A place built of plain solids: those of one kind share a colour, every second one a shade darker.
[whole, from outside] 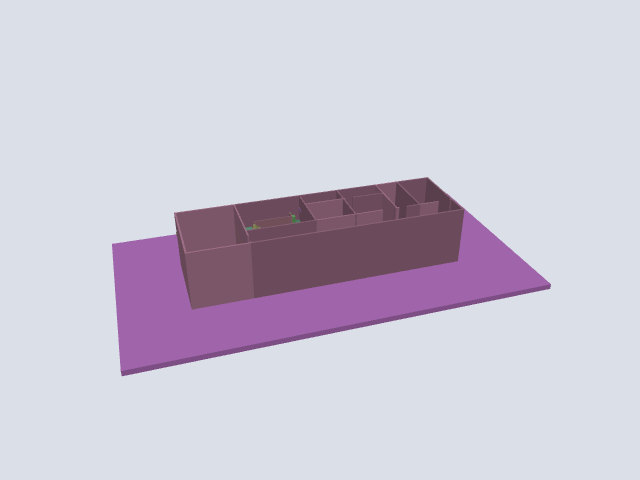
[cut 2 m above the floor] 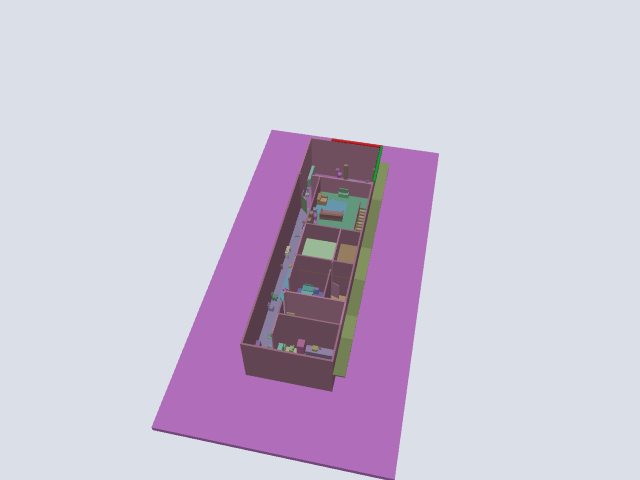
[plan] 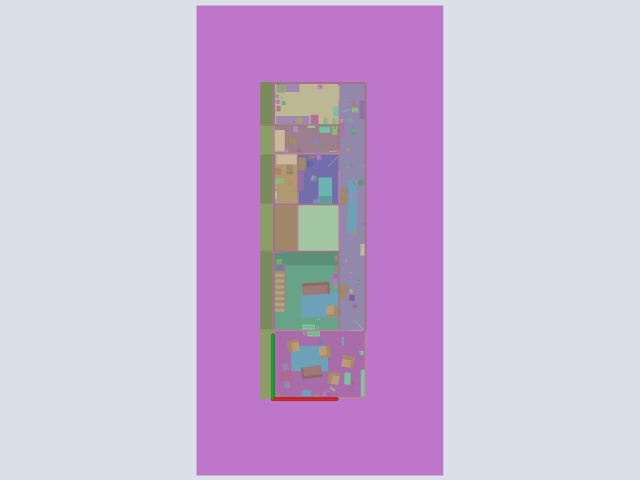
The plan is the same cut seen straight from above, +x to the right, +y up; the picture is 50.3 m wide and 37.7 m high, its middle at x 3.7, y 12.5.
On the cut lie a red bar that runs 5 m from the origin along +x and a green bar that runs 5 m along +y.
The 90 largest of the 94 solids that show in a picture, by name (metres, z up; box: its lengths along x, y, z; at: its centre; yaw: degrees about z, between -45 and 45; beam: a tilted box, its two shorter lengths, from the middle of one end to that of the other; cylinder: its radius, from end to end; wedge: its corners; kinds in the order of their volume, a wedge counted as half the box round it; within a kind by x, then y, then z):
{
 "under_1": {"box": [19.38, 36.92, 0.5], "at": [3.69, 12.46, -0.33]},
 "wall_1": {"box": [0.16, 5.14, 5.7], "at": [0.08, 2.73, 2.55]},
 "wall_2": {"box": [0.16, 6.07, 5.7], "at": [0.08, 8.49, 2.55]},
 "wall_3": {"box": [0.16, 3.58, 5.7], "at": [0.08, 13.45, 2.55]},
 "wall_4": {"box": [0.16, 3.82, 5.7], "at": [0.08, 17.31, 2.55]},
 "wall_5": {"box": [0.16, 2.12, 5.7], "at": [0.08, 20.41, 2.55]},
 "wall_6": {"box": [0.16, 3.16, 5.7], "at": [0.08, 23.18, 2.55]},
 "wall_7": {"box": [0.13, 3.58, 2.5], "at": [1.96, 13.45, 4.15]},
 "wall_8": {"box": [0.13, 0.12, 5.7], "at": [1.96, 15.46, 2.55]},
 "wall_9": {"box": [0.13, 2.98, 5.7], "at": [1.96, 17.73, 2.55]},
 "wall_10": {"box": [5.26, 0.13, 5.7], "at": [2.63, 11.6, 2.55]},
 "wall_11": {"box": [5.26, 0.13, 5.7], "at": [2.63, 15.3, 2.55]},
 "wall_12": {"box": [5.26, 0.13, 5.7], "at": [2.63, 19.29, 2.55]},
 "wall_13": {"box": [5.26, 0.13, 5.7], "at": [2.63, 21.54, 2.55]},
 "wall_14": {"box": [5.29, 0.13, 2.5], "at": [2.65, 5.39, 4.15]},
 "wall_15": {"box": [7.38, 0.16, 5.7], "at": [3.69, 0.08, 2.55]},
 "wall_16": {"box": [7.38, 0.16, 5.7], "at": [3.69, 24.84, 2.55]},
 "wall_17": {"box": [0.13, 6.07, 2.5], "at": [5.2, 8.49, 4.15]},
 "wall_18": {"box": [0.13, 3.58, 2.5], "at": [5.2, 13.45, 4.15]},
 "wall_19": {"box": [0.13, 2.52, 5.7], "at": [5.2, 16.66, 2.55]},
 "wall_20": {"box": [0.13, 0.15, 5.7], "at": [5.2, 19.43, 2.55]},
 "wall_21": {"box": [0.13, 1.25, 5.7], "at": [5.2, 20.84, 2.55]},
 "wall_22": {"box": [0.13, 1.86, 5.7], "at": [5.2, 22.53, 2.55]},
 "wall_23": {"box": [0.78, 0.13, 5.7], "at": [5.68, 5.39, 2.55]},
 "wall_24": {"box": [0.31, 0.13, 5.7], "at": [7.22, 5.39, 2.55]},
 "wall_25": {"box": [0.16, 5.17, 5.7], "at": [7.3, 2.75, 2.55]},
 "wall_26": {"box": [0.16, 19.3, 5.7], "at": [7.3, 15.11, 2.55]},
 "floor_gallery_1": {"box": [1.96, 19.3, 0.5], "at": [6.24, 15.11, -0.25]},
 "floor_sala_1": {"box": [7.06, 5.17, 0.5], "at": [3.69, 2.75, -0.25]},
 "floor_kitchen_1": {"box": [4.97, 3.16, 0.5], "at": [2.65, 23.18, -0.25]},
 "floor_room_1": {"box": [3.11, 3.85, 0.5], "at": [3.58, 17.3, -0.25]},
 "floor_bathroom_1": {"box": [4.97, 2.12, 0.5], "at": [2.65, 20.41, -0.25]},
 "upper_floor_barbacoa_sitting_1": {"box": [4.97, 1.4, 0.16], "at": [2.65, 6.16, 2.82]},
 "upper_floor_barbacoa_sitting_2": {"box": [4.97, 1.01, 0.16], "at": [2.65, 11.03, 2.82]},
 "upper_floor_barbacoa_sitting_3": {"box": [4.22, 3.66, 0.16], "at": [3.02, 8.69, 2.82]},
 "upper_floor_next_1": {"box": [1.0, 5.14, 0.16], "at": [-0.5, 2.73, 2.82]},
 "upper_floor_next_2": {"box": [1.0, 6.07, 0.16], "at": [-0.5, 8.49, 2.82]},
 "upper_floor_next_3": {"box": [1.0, 3.58, 0.16], "at": [-0.5, 13.45, 2.82]},
 "upper_floor_next_4": {"box": [1.0, 3.82, 0.16], "at": [-0.5, 17.31, 2.82]},
 "upper_floor_next_5": {"box": [1.0, 2.12, 0.16], "at": [-0.5, 20.41, 2.82]},
 "upper_floor_next_6": {"box": [1.0, 3.16, 0.16], "at": [-0.5, 23.18, 2.82]},
 "floor_saleta_1": {"box": [4.97, 1.45, 0.5], "at": [2.65, 10.8, -0.25]},
 "floor_ensuite_1": {"box": [1.73, 3.85, 0.5], "at": [1.02, 17.3, -0.25]},
 "armchair_club_1": {"box": [0.33, 0.92, 0.38], "at": [1.33, 4.13, 0.61], "yaw": 12.1},
 "armchair_club_2": {"box": [0.9, 0.92, 0.35], "at": [1.61, 4.19, 0.24], "yaw": 12.1},
 "armchair_club_3": {"box": [0.9, 0.92, 0.35], "at": [4.1, 3.71, 0.24], "yaw": 12.0},
 "armchair_club_4": {"box": [0.33, 0.92, 0.38], "at": [4.39, 3.77, 0.61], "yaw": 12.0},
 "armchair_club_5": {"box": [0.33, 0.92, 0.38], "at": [4.49, 1.69, 0.61], "yaw": -10.1},
 "armchair_club_6": {"box": [0.9, 0.92, 0.35], "at": [4.65, 6.89, 3.15], "yaw": 1.6},
 "armchair_club_7": {"box": [0.9, 0.92, 0.35], "at": [4.78, 1.64, 0.24], "yaw": -10.1},
 "armchair_club_8": {"box": [0.33, 0.92, 0.38], "at": [4.94, 6.9, 3.51], "yaw": 1.6},
 "armchair_club_9": {"box": [0.92, 0.9, 0.35], "at": [5.9, 2.94, 0.24], "yaw": -9.9},
 "armchair_club_10": {"box": [0.92, 0.33, 0.38], "at": [5.95, 3.23, 0.61], "yaw": -9.9},
 "upper_floor_family_rooms_1": {"box": [3.11, 3.58, 0.16], "at": [3.58, 13.45, 2.82]},
 "chest_drawers_1": {"box": [0.5, 1.04, 0.95], "at": [2.28, 18.48, 0.47]},
 "chest_drawers_2": {"box": [0.5, 1.15, 0.99], "at": [5.52, 8.46, 0.5]},
 "chest_drawers_3": {"box": [0.5, 1.28, 1.04], "at": [5.52, 15.9, 0.52]},
 "sofa_1": {"box": [1.6, 0.93, 0.34], "at": [3.05, 2.11, 0.28], "yaw": 7.5},
 "sofa_2": {"box": [1.6, 0.23, 0.39], "at": [3.1, 1.76, 0.65], "yaw": 7.5},
 "sofa_3": {"box": [2.16, 0.23, 0.39], "at": [3.36, 9.04, 3.55], "yaw": 3.7},
 "sofa_4": {"box": [2.16, 0.93, 0.34], "at": [3.38, 8.68, 3.19], "yaw": 3.7},
 "counter_run_1": {"box": [2.63, 0.61, 0.78], "at": [1.56, 21.91, 0.49]},
 "counter_run_2": {"box": [2.63, 0.64, 0.038], "at": [1.56, 21.93, 0.9]},
 "rug_1": {"box": [2.9, 2.0, 0.08], "at": [2.88, 3.19, -0.03], "yaw": 0.3},
 "rug_2": {"box": [2.9, 2.0, 0.08], "at": [3.66, 7.39, 2.87], "yaw": -0.2},
 "rug_3": {"box": [0.7, 4.2, 0.08], "at": [6.22, 15.1, -0.03], "yaw": -0.5},
 "bathtub_1": {"box": [0.76, 1.7, 0.41], "at": [0.55, 20.3, 0.2]},
 "bathtub_2": {"box": [1.6, 0.76, 0.44], "at": [1.07, 18.83, 0.22]},
 "upper_floor_family_room_1": {"box": [1.73, 3.58, 0.16], "at": [1.02, 13.45, 2.82]},
 "child_bed_1": {"box": [0.96, 0.55, 0.2], "at": [4.12, 15.68, 0.58]},
 "child_bed_2": {"box": [1.06, 2.06, 0.4], "at": [4.12, 16.38, 0.38]},
 "cube_shelf_1": {"box": [0.39, 1.46, 0.76], "at": [2.23, 17.17, 0.38]},
 "cube_shelf_2": {"box": [0.39, 1.46, 0.76], "at": [7.01, 22.71, 0.38]},
 "bookcase_1": {"box": [0.31, 2.14, 1.15], "at": [7.05, 1.25, 0.57]},
 "fridge_flat_1": {"box": [0.6, 0.73, 1.66], "at": [3.28, 21.98, 0.83]},
 "range_cooker_1": {"box": [0.76, 0.65, 0.94], "at": [0.64, 24.43, 0.47]},
 "flat_shelf_1": {"box": [0.39, 0.76, 1.46], "at": [4.92, 22.6, 0.73]},
 "basin_vanity_1": {"box": [0.86, 0.53, 0.82], "at": [4.07, 21.2, 0.41]},
 "stair_guard_1": {"box": [0.08, 3.66, 0.95], "at": [0.95, 8.69, 3.38]},
 "billy_1": {"box": [0.42, 0.28, 2.02], "at": [3.48, 0.31, 1.01]},
 "tv_board_1": {"box": [0.9, 0.09, 0.52], "at": [2.78, 5.66, 3.69]},
 "tv_board_2": {"box": [1.0, 0.4, 0.48], "at": [2.78, 5.67, 3.14]},
 "trunk_1": {"box": [0.5, 0.95, 0.42], "at": [5.86, 1.61, 0.21], "yaw": -1.5},
 "wall_foot_1": {"box": [5.26, 0.13, 0.17], "at": [2.63, 15.3, 2.83]},
 "leaf_gallery_door_1": {"box": [0.05, 1.0, 2.02], "at": [6.73, 5.83, 1.01], "yaw": 43.0},
 "leaf_ensuite_door_1": {"box": [0.72, 0.05, 2.02], "at": [1.55, 15.64, 1.01], "yaw": -20.0},
 "bath_mat_1": {"box": [0.52, 0.77, 0.08], "at": [1.32, 18.02, -0.03]},
 "bath_mat_2": {"box": [0.8, 0.48, 0.08], "at": [1.43, 20.3, -0.03]},
 "pedestal_basin_1": {"box": [0.48, 0.6, 0.2], "at": [0.42, 17.9, 0.77]},
 "console_1": {"box": [0.3, 1.05, 0.13], "at": [5.45, 21.11, 0.71]}
}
